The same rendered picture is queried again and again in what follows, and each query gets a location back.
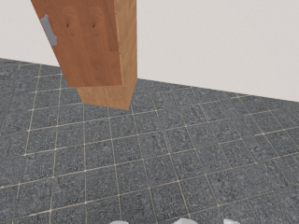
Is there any cupboard door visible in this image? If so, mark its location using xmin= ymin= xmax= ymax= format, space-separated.
xmin=31 ymin=0 xmax=122 ymax=88

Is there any handle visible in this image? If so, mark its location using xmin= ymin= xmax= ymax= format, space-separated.
xmin=40 ymin=14 xmax=57 ymax=46

